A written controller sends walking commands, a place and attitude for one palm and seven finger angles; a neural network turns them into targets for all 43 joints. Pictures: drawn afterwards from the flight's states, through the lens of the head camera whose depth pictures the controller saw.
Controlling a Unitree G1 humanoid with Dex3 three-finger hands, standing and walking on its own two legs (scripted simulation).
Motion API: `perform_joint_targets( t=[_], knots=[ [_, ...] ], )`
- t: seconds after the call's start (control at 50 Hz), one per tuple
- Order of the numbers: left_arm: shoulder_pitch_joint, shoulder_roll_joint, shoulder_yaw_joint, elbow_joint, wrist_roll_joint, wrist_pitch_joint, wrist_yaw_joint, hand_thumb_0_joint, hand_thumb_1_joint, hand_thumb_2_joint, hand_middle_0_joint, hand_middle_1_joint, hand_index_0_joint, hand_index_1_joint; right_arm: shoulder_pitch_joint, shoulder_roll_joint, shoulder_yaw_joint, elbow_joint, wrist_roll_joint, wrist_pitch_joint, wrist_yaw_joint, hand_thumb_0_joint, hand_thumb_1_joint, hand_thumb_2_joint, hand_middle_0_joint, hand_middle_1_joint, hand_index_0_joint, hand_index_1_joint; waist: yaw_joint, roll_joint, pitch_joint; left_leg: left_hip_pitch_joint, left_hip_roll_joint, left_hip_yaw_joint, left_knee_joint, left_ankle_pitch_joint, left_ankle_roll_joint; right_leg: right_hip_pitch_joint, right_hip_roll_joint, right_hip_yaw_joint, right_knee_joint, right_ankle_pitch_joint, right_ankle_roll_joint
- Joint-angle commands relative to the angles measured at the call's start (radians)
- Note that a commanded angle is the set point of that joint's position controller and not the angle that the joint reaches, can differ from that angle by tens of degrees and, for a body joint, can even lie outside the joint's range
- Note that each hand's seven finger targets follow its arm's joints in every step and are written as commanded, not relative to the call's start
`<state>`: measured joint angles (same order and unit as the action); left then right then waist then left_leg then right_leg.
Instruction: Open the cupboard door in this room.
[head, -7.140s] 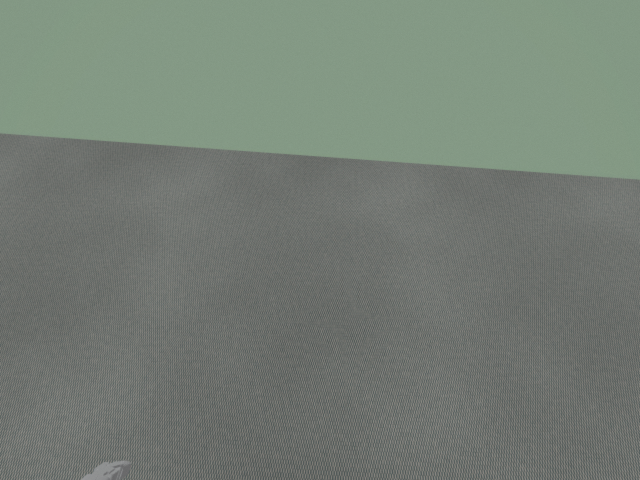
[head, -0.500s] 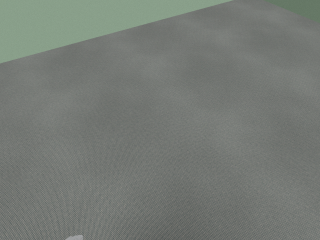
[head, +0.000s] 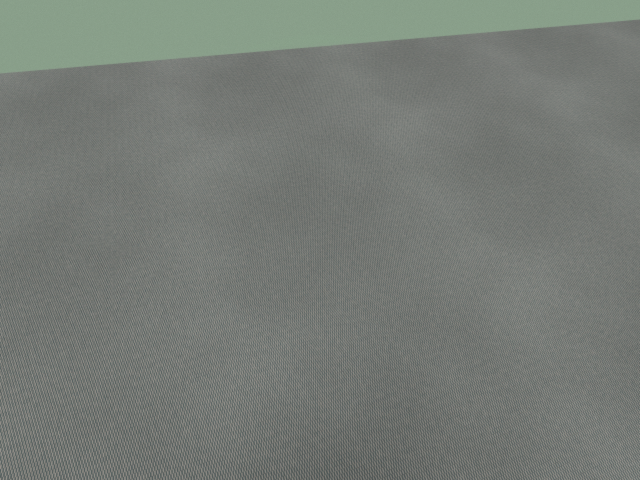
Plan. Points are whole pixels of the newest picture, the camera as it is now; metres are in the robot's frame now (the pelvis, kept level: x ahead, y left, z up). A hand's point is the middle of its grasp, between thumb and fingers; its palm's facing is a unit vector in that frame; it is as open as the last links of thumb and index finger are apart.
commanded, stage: turn or walk to find it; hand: left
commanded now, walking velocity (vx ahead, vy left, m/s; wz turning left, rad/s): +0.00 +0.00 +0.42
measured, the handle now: out of the picture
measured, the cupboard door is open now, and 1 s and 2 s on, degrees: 0 0 0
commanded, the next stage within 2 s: none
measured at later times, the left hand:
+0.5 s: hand out of the picture +0.05 +0.18 -0.13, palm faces +0.19 -0.94 -0.28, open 7.4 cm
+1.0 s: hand out of the picture -0.11 +0.21 -0.17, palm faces +0.43 -0.87 -0.25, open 7.4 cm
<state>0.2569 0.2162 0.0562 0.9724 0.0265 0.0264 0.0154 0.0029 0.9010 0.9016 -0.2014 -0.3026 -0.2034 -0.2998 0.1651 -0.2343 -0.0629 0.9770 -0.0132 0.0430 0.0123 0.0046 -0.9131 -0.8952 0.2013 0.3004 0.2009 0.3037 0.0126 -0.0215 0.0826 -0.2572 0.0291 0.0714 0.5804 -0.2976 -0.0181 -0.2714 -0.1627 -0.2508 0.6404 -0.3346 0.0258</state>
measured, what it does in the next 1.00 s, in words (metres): steps on the spot, turning left: right foot, then left foot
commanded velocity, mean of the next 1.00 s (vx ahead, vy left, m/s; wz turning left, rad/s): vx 0.00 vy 0.00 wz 0.42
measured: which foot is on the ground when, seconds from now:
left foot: down 0.00-0.42, up 0.44-0.84, down 0.86-1.00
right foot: down 0.00-0.00, up 0.02-0.40, down 0.42-0.86, up 0.88-1.00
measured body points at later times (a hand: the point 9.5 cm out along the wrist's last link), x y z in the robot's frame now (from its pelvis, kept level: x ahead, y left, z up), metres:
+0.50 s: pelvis -0.02 -0.03 +0.01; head +0.00 -0.06 +0.45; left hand +0.03 +0.23 -0.11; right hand +0.07 -0.27 -0.16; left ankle -0.03 +0.11 -0.69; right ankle +0.00 -0.13 -0.73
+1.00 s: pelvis -0.05 +0.00 +0.01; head -0.03 +0.03 +0.46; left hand -0.13 +0.26 -0.15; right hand +0.13 -0.20 -0.13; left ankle -0.10 +0.10 -0.73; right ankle -0.02 -0.13 -0.67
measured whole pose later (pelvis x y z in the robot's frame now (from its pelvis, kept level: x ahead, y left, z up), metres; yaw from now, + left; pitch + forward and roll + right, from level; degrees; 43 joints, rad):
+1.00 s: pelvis -0.05 +0.00 +0.01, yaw +24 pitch +0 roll +0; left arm 0.23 0.26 0.07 0.99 0.02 0.07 0.01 0.01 0.91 0.90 -0.20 -0.30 -0.20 -0.30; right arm 0.16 -0.19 -0.04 0.96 -0.02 0.02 -0.01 0.00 -0.91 -0.89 0.20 0.30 0.20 0.30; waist 0.01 -0.04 0.07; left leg -0.24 0.01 0.03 0.54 -0.30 0.02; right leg -0.45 -0.10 -0.08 1.02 -0.46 0.07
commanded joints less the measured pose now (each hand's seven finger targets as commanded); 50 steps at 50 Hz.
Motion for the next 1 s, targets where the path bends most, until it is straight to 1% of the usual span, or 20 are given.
perform_joint_targets(
  t=[0.0,0.06,0.1,0.24,0.32,0.36,0.38,0.4,0.42,0.44,0.48,0.52,0.7,0.74,0.78,0.8,0.84,0.86,0.92,0.98],
  knots=[
    [-0.08,0.101,0.013,-0.118,-0.005,0.013,0.013,0.0,0.9,0.9,-0.2,-0.3,-0.2,-0.3,0.153,-0.235,-0.048,-0.034,-0.008,-0.029,-0.02,0.0,-0.9,-0.9,0.2,0.3,0.2,0.3,-0.092,0.283,-0.149,0.185,0.368,-0.417,-0.268,0.487,0.212,-0.264,0.034,0.182,0.405,-0.301,0.043],
    [-0.073,0.102,0.023,-0.081,-0.008,0.008,-0.003,0.0,0.9,0.9,-0.2,-0.3,-0.2,-0.3,0.022,-0.167,-0.023,-0.065,-0.009,-0.034,-0.032,0.0,-0.9,-0.9,0.2,0.3,0.2,0.3,-0.027,0.179,-0.075,0.112,0.247,-0.288,-0.257,0.433,0.178,-0.277,0.036,0.221,0.478,-0.118,0.046],
    [-0.046,0.101,0.021,-0.067,-0.011,0.007,-0.005,0.0,0.9,0.9,-0.2,-0.3,-0.2,-0.3,0.018,-0.159,-0.019,-0.071,-0.005,-0.041,-0.032,0.0,-0.9,-0.9,0.2,0.3,0.2,0.3,-0.021,0.172,-0.094,0.136,0.213,-0.247,-0.249,0.503,0.17,-0.254,0.047,0.219,0.451,-0.084,0.055],
    [-0.096,0.086,0.014,-0.105,-0.014,0.007,0.002,0.0,0.9,0.9,-0.2,-0.3,-0.2,-0.3,0.057,-0.166,-0.035,-0.072,-0.01,-0.03,-0.027,0.0,-0.9,-0.9,0.2,0.3,0.2,0.3,-0.047,0.164,-0.099,0.136,0.217,-0.323,-0.242,0.444,0.195,-0.196,0.081,0.219,0.266,-0.117,0.059],
    [-0.048,0.075,0.013,-0.108,-0.019,-0.003,0.005,0.0,0.9,0.9,-0.2,-0.3,-0.2,-0.3,0.023,-0.17,-0.042,-0.089,-0.014,-0.021,-0.022,0.0,-0.9,-0.9,0.2,0.3,0.2,0.3,-0.023,0.187,-0.114,0.054,0.186,-0.366,-0.203,0.42,0.179,-0.051,0.121,0.2,0.043,-0.073,0.043],
    [0.027,0.088,0.017,-0.091,-0.019,-0.016,0.007,0.0,0.9,0.9,-0.2,-0.3,-0.2,-0.3,0.006,-0.159,-0.043,-0.095,-0.007,-0.019,-0.019,0.0,-0.9,-0.9,0.2,0.3,0.2,0.3,0.017,0.14,-0.129,-0.037,0.137,-0.342,-0.132,0.339,0.132,0.11,0.121,0.186,-0.176,0.099,0.039],
    [0.05,0.132,0.025,-0.088,-0.011,-0.025,0.013,0.0,0.9,0.9,-0.2,-0.3,-0.2,-0.3,0.015,-0.12,-0.04,-0.102,0.001,-0.021,-0.014,0.0,-0.9,-0.9,0.2,0.3,0.2,0.3,0.025,0.037,-0.139,-0.14,0.072,-0.296,-0.046,0.196,0.079,0.223,0.042,0.261,-0.282,0.136,0.02],
    [0.067,0.219,0.042,-0.092,0.004,-0.034,0.021,0.0,0.9,0.9,-0.2,-0.3,-0.2,-0.3,0.03,-0.053,-0.027,-0.125,0.006,-0.02,-0.008,0.0,-0.9,-0.9,0.2,0.3,0.2,0.3,0.03,-0.226,-0.131,-0.315,-0.07,-0.14,0.161,-0.109,0.007,0.289,-0.206,0.527,-0.361,0.147,-0.071],
    [0.05,0.242,0.044,-0.113,-0.003,-0.03,0.02,0.0,0.9,0.9,-0.2,-0.3,-0.2,-0.3,0.003,-0.084,-0.038,-0.134,-0.005,-0.008,-0.011,0.0,-0.9,-0.9,0.2,0.3,0.2,0.3,0.044,-0.257,-0.107,-0.308,-0.072,-0.141,0.372,-0.274,-0.003,0.141,-0.325,0.593,-0.405,0.125,-0.166],
    [0.002,0.218,0.05,-0.124,-0.005,-0.028,0.026,0.0,0.9,0.9,-0.2,-0.3,-0.2,-0.3,-0.005,-0.103,-0.046,-0.132,-0.009,0.006,-0.009,0.0,-0.9,-0.9,0.2,0.3,0.2,0.3,0.027,-0.253,-0.079,-0.299,-0.047,-0.172,0.509,-0.253,0.003,0.053,-0.303,0.584,-0.427,0.05,-0.186],
    [-0.101,0.159,0.028,-0.145,-0.006,-0.03,0.021,0.0,0.9,0.9,-0.2,-0.3,-0.2,-0.3,0.037,-0.091,-0.046,-0.085,-0.011,0.013,0.003,0.0,-0.9,-0.9,0.2,0.3,0.2,0.3,-0.031,-0.11,-0.023,-0.299,-0.018,-0.15,0.632,-0.123,-0.009,0.008,-0.19,0.397,-0.388,0.072,-0.145],
    [-0.102,0.131,0.019,-0.146,-0.005,-0.037,0.019,0.0,0.9,0.9,-0.2,-0.3,-0.2,-0.3,0.075,-0.077,-0.04,-0.062,-0.011,0.014,0.008,0.0,-0.9,-0.9,0.2,0.3,0.2,0.3,-0.036,-0.138,-0.045,-0.283,-0.013,-0.119,0.637,-0.063,-0.029,0.037,-0.139,0.295,-0.359,0.17,-0.121],
    [0.033,0.196,0.039,-0.072,0.007,-0.029,0.016,0.0,0.9,0.9,-0.2,-0.3,-0.2,-0.3,-0.029,-0.048,-0.015,-0.078,0.002,0.002,0.004,0.0,-0.9,-0.9,0.2,0.3,0.2,0.3,0.042,-0.177,-0.092,-0.184,-0.001,-0.017,0.258,-0.179,-0.041,0.18,-0.195,0.237,-0.278,0.421,-0.165],
    [0.027,0.202,0.044,-0.062,0.007,-0.026,0.016,0.0,0.9,0.9,-0.2,-0.3,-0.2,-0.3,-0.014,-0.047,-0.011,-0.078,0.007,-0.006,0.001,0.0,-0.9,-0.9,0.2,0.3,0.2,0.3,0.033,-0.188,-0.113,-0.124,-0.004,0.001,0.151,-0.175,-0.032,0.181,-0.207,0.228,-0.234,0.475,-0.162],
    [0.002,0.204,0.046,-0.06,0.0,-0.02,0.015,0.0,0.9,0.9,-0.2,-0.3,-0.2,-0.3,0.053,-0.053,-0.009,-0.058,0.005,-0.015,-0.003,0.0,-0.9,-0.9,0.2,0.3,0.2,0.3,-0.006,-0.16,-0.144,-0.009,-0.01,0.025,-0.033,-0.036,-0.023,0.148,-0.186,0.172,-0.154,0.452,-0.112],
    [-0.006,0.189,0.043,-0.062,-0.009,-0.014,0.013,0.0,0.9,0.9,-0.2,-0.3,-0.2,-0.3,0.089,-0.077,-0.014,-0.047,0.003,-0.023,-0.002,0.0,-0.9,-0.9,0.2,0.3,0.2,0.3,-0.03,-0.096,-0.158,0.106,0.006,0.007,-0.163,0.094,-0.011,0.072,-0.158,0.126,-0.071,0.375,-0.062],
    [-0.034,0.084,0.016,-0.119,-0.013,0.0,0.001,0.0,0.9,0.9,-0.2,-0.3,-0.2,-0.3,0.137,-0.242,-0.047,-0.058,-0.005,-0.03,-0.007,0.0,-0.9,-0.9,0.2,0.3,0.2,0.3,-0.059,0.323,-0.129,0.228,0.358,-0.415,-0.274,0.479,0.151,-0.281,0.033,0.084,0.282,-0.275,0.049],
    [-0.087,0.098,0.013,-0.128,-0.006,0.012,0.007,0.0,0.9,0.9,-0.2,-0.3,-0.2,-0.3,0.154,-0.237,-0.048,-0.041,-0.008,-0.029,-0.017,0.0,-0.9,-0.9,0.2,0.3,0.2,0.3,-0.087,0.281,-0.131,0.158,0.369,-0.425,-0.285,0.417,0.2,-0.273,0.033,0.171,0.387,-0.285,0.043],
    [-0.084,0.101,0.022,-0.088,-0.01,0.011,-0.004,0.0,0.9,0.9,-0.2,-0.3,-0.2,-0.3,0.017,-0.166,-0.025,-0.066,-0.01,-0.033,-0.032,0.0,-0.9,-0.9,0.2,0.3,0.2,0.3,-0.025,0.208,-0.062,0.092,0.245,-0.301,-0.26,0.405,0.182,-0.284,0.04,0.22,0.459,-0.122,0.045],
    [-0.064,0.09,0.014,-0.079,-0.013,0.003,-0.007,0.0,0.9,0.9,-0.2,-0.3,-0.2,-0.3,0.028,-0.168,-0.026,-0.065,-0.007,-0.04,-0.033,0.0,-0.9,-0.9,0.2,0.3,0.2,0.3,-0.028,0.16,-0.112,0.168,0.211,-0.253,-0.217,0.568,0.181,-0.251,0.065,0.209,0.37,-0.113,0.057]
  ],
)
